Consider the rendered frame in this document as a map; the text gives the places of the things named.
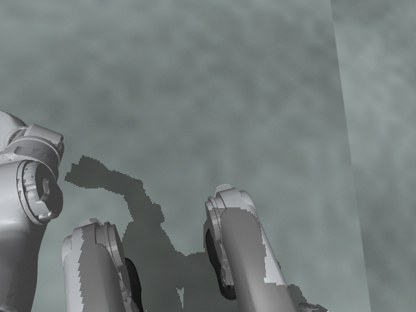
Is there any left robot arm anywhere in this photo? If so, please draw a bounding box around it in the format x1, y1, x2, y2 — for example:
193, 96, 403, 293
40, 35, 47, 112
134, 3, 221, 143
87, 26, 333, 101
0, 124, 64, 312

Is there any left robot hand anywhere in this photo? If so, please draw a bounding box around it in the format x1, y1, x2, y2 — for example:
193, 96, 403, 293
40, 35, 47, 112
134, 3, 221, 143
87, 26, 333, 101
0, 110, 29, 152

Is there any right robot foot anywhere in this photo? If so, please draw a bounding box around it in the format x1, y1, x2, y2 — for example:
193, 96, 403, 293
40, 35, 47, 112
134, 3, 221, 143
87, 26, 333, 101
205, 229, 237, 300

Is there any left robot foot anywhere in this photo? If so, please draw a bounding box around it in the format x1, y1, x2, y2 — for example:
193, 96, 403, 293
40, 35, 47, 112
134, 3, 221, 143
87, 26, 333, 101
125, 258, 144, 312

